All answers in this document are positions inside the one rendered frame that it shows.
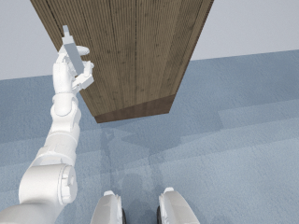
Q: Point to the robot shin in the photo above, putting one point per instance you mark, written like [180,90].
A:
[165,220]
[109,192]

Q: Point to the left robot shin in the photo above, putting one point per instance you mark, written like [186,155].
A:
[109,192]

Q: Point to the right robot shin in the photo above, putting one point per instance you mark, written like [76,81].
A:
[165,220]

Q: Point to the cupboard door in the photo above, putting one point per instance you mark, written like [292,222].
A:
[139,48]

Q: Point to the robot left hand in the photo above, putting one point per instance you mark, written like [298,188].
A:
[64,72]

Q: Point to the left robot forearm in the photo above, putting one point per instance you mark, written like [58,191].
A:
[62,140]

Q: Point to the handle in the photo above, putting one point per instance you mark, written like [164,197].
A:
[72,51]

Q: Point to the left robot upper arm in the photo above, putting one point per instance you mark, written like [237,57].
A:
[45,191]

